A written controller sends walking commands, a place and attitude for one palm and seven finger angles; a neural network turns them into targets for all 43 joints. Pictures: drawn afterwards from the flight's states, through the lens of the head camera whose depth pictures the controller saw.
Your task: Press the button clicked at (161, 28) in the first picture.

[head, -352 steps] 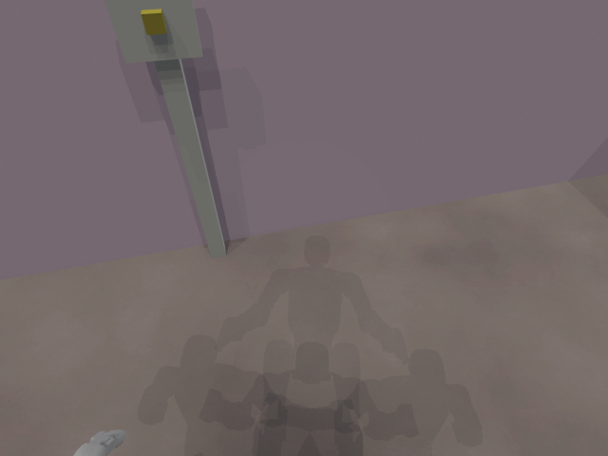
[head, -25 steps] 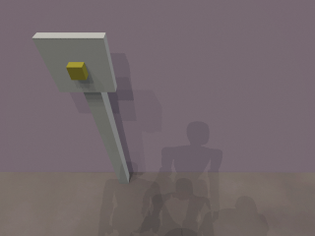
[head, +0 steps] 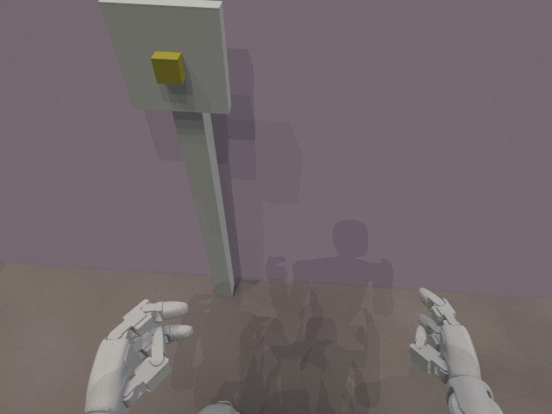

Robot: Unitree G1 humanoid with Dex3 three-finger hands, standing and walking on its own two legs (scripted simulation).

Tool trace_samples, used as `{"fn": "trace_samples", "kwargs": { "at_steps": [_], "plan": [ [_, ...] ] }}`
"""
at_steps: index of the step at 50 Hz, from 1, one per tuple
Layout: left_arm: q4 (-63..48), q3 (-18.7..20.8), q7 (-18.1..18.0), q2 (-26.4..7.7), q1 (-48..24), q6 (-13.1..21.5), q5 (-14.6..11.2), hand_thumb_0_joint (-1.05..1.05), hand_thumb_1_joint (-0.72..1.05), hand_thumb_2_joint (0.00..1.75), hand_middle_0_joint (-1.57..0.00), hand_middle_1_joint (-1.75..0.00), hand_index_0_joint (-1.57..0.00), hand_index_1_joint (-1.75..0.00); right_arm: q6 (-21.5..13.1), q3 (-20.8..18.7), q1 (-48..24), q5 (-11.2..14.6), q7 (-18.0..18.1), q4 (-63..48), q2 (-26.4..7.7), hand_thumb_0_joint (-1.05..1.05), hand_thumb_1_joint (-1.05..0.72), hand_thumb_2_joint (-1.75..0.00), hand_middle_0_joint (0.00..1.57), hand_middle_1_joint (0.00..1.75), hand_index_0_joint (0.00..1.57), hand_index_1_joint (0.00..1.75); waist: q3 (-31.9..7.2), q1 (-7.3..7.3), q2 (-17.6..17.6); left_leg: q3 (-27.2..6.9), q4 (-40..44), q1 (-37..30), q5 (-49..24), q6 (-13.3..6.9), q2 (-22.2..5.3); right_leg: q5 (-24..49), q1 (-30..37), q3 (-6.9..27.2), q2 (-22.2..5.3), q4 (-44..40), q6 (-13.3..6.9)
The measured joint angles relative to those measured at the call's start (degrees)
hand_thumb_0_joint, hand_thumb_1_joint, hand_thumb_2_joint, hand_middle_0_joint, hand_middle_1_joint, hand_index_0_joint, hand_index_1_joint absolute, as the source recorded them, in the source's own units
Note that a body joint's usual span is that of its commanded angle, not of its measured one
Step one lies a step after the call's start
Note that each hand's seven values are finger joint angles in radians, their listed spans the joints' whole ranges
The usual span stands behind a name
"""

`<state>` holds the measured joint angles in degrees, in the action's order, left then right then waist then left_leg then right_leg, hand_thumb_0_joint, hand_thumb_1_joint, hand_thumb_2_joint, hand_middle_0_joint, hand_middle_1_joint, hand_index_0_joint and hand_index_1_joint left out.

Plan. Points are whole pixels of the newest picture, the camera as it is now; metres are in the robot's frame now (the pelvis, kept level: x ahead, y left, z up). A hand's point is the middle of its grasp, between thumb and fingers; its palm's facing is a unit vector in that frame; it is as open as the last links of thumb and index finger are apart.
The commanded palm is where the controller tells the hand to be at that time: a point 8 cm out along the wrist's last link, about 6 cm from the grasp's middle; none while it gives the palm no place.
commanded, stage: raise the hand and make a fist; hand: left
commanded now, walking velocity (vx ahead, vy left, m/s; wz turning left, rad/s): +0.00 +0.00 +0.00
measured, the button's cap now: (169, 67) +0.58 +0.24 +0.21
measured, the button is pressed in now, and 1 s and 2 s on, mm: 0 0 0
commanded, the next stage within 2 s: aim a knuckle at the button in 1.50 s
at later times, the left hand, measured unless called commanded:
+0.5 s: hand (121, 278) +0.24 +0.21 +0.12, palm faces +0.14 -0.99 -0.09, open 3.1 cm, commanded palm +0.20 +0.25 +0.12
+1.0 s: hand (98, 231) +0.26 +0.23 +0.18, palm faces +0.06 -1.00 -0.08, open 3.1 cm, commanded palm +0.23 +0.28 +0.19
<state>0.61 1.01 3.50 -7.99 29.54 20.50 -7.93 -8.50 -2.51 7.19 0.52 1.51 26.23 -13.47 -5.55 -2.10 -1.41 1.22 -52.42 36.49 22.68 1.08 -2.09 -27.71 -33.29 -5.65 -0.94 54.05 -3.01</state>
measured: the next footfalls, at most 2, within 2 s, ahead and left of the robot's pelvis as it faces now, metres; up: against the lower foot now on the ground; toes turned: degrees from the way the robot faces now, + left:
none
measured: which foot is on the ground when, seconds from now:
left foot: down 0.00-1.00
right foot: down 0.00-1.00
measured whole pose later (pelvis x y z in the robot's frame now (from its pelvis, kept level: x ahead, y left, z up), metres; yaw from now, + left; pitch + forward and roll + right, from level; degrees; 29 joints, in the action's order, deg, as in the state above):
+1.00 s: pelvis +0.03 +0.02 +0.04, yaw +0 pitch +0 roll -1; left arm -14.7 13.4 12.9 -16.1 12.9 -6.7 -16.3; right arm -12.9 4.8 10.9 2.7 4.4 34.2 -12.9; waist -3.3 -3.8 3.0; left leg 0.3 -35.3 17.0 18.0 -0.8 -0.1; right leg -20.7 -12.3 -5.2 -0.8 33.3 -0.8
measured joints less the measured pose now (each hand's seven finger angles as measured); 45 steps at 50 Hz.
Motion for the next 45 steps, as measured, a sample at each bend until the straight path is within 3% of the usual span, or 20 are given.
{"fn": "trace_samples", "kwargs": {
  "at_steps": [3,5,7,9,12,14,16,18,21,24,26,31,35,39,45],
  "plan": [
    [-3.1,2.21,-2.11,-1.35,-0.75,4.34,-1.58,0.02,0.9,0.9,-0.74,-0.88,-0.74,-0.89,-1.03,1.56,0.62,-0.08,0.71,0.86,1.08,0.01,-0.9,-0.9,0.19,0.3,0.2,0.3,0.32,-0.67,1.36,-1.73,-2.34,1.89,0.23,0.13,-0.33,0.06,-0.6,-1.65,0.39,0.81,-0.26],
    [-5.09,2.57,-1.01,-1.73,-3.84,7.06,-2.99,0.02,0.9,0.9,-0.8,-0.94,-0.79,-0.95,-1.91,3.1,1.04,0.1,1.05,2.45,1.57,0.01,-0.9,-0.9,0.2,0.3,0.2,0.3,0.95,-0.72,2.43,-2.77,-3.5,2.64,0.25,0.11,-0.42,0.23,-0.58,-2.63,0.57,1.07,-0.34],
    [-6.17,1.89,1.76,-2.27,-7.99,7.62,-3.81,0.02,0.91,0.9,-0.85,-1.0,-0.84,-1.01,-2.47,4.79,1.77,0.42,1.36,4.19,2.06,0.01,-0.9,-0.9,0.2,0.3,0.2,0.3,1.47,-0.42,3.24,-3.32,-3.8,2.79,0.01,0.0,-0.47,0.63,-0.31,-3.11,0.74,0.79,-0.31],
    [-5.72,0.75,5.29,-3.15,-11.84,5.04,-3.97,0.01,0.91,0.9,-0.9,-1.06,-0.9,-1.07,-2.43,6.25,3.08,0.94,1.66,5.48,2.57,0.01,-0.9,-0.9,0.2,0.3,0.2,0.3,1.58,0.26,3.74,-3.28,-3.05,2.33,-0.49,-0.2,-0.51,1.31,0.18,-2.98,0.92,-0.18,-0.16],
    [-3.53,-0.26,8.75,-4.45,-14.78,-4.12,-4.44,0.01,0.9,0.9,-0.98,-1.15,-0.98,-1.16,-1.23,7.58,5.62,1.97,2.23,6.01,2.87,0.01,-0.9,-0.9,0.2,0.3,0.21,0.3,1.76,1.73,3.94,-2.27,-0.1,-0.06,-1.55,-0.45,-0.21,2.56,1.81,-1.66,0.96,-2.63,0.44],
    [-2.88,0.39,8.1,-4.62,-14.25,-10.44,-5.48,0.01,0.9,0.9,-1.04,-1.21,-1.04,-1.22,-0.4,7.67,7.11,2.25,2.76,6.04,2.72,0.01,-0.9,-0.9,0.2,0.3,0.21,0.3,1.89,2.63,3.75,-1.43,2.36,-2.33,-2.22,-0.66,0.14,3.4,3.31,-0.31,1.08,-4.6,0.85],
    [-3.64,2.11,5.17,-4.16,-12.32,-14.15,-6.31,0.01,0.9,0.9,-1.1,-1.27,-1.09,-1.28,-0.22,6.95,8.4,2.17,3.06,6.07,2.4,0.01,-0.9,-0.9,0.2,0.3,0.21,0.3,2.03,3.29,3.52,-0.57,4.33,-4.3,-2.53,-0.68,0.09,4.15,4.75,0.81,1.35,-6.44,0.97],
    [-5.69,4.16,1.34,-3.51,-10.01,-14.61,-6.28,0.01,0.9,0.9,-1.15,-1.33,-1.14,-1.33,-0.8,5.69,9.69,1.9,2.97,6.17,1.87,0.01,-0.9,-0.9,0.2,0.3,0.21,0.3,2.21,3.46,3.28,0.09,5.61,-5.68,-2.55,-0.89,0.0,4.57,5.92,1.47,1.48,-7.8,1.02],
    [-9.61,6.8,-2.59,-3.64,-7.35,-10.89,-5.01,0.01,0.9,0.9,-1.21,-1.39,-1.2,-1.4,-2.36,4.08,11.09,1.13,2.35,6.88,0.68,0.01,-0.9,-0.9,0.2,0.3,0.2,0.3,2.32,2.9,2.8,0.33,6.38,-6.55,-2.23,-1.24,0.22,4.46,6.86,1.7,1.31,-8.74,1.29],
    [-12.09,7.93,-2.16,-4.42,-6.9,-6.73,-4.3,0.01,0.9,0.9,-1.25,-1.44,-1.24,-1.44,-4.01,3.25,11.16,0.74,1.58,7.96,-1.02,0.01,-0.9,-0.9,0.2,0.3,0.2,0.3,2.57,2.24,3.15,-0.24,6.15,-6.71,-1.73,-1.56,0.64,4.05,7.64,1.14,0.96,-9.19,1.65],
    [-12.86,7.4,0.13,-4.6,-7.46,-6.02,-4.69,0.01,0.9,0.9,-1.27,-1.46,-1.26,-1.46,-4.92,3.04,10.47,0.89,1.44,8.52,-1.98,0.01,-0.9,-0.9,0.2,0.3,0.2,0.3,2.68,1.88,3.7,-0.55,6.17,-7.06,-1.48,-1.83,0.96,3.91,8.37,0.82,0.69,-9.67,1.94],
    [-13.08,5.43,5.53,-4.91,-8.13,-11.33,-5.86,0.01,0.9,0.9,-1.29,-1.49,-1.29,-1.49,-6.12,3.28,7.81,1.58,2.21,8.25,-1.99,0.01,-0.9,-0.9,0.2,0.3,0.2,0.3,1.77,1.32,4.26,-0.1,8.41,-9.53,-1.62,-2.35,1.58,4.2,10.74,1.24,0.15,-11.91,2.57],
    [-13.87,7.14,4.89,-5.65,-8.71,-15.84,-6.32,0.01,0.9,0.9,-1.3,-1.49,-1.29,-1.5,-6.49,4.0,5.87,1.64,2.46,6.9,-0.42,0.01,-0.9,-0.9,0.2,0.3,0.2,0.3,1.5,0.75,3.78,0.26,10.74,-12.16,-2.07,-2.36,1.83,4.57,13.11,1.58,-0.02,-13.87,2.66],
    [-15.81,9.95,3.69,-5.76,-10.66,-17.03,-6.56,0.01,0.9,0.9,-1.3,-1.5,-1.3,-1.5,-6.92,5.03,4.83,1.45,1.88,6.19,0.47,0.01,-0.9,-0.9,0.2,0.3,0.2,0.3,1.62,-0.4,3.71,-0.18,12.28,-14.24,-2.44,-2.2,1.91,5.0,15.53,1.14,0.02,-15.81,2.58],
    [-17.02,10.85,7.36,-6.19,-14.35,-20.95,-7.38,0.01,0.9,0.9,-1.3,-1.5,-1.3,-1.5,-6.03,6.67,4.04,1.76,1.84,7.08,0.46,0.01,-0.9,-0.9,0.2,0.3,0.2,0.3,1.63,-1.77,4.37,-0.88,14.59,-17.12,-3.32,-2.12,2.1,5.92,18.88,0.42,0.02,-18.62,2.53]
  ]
}}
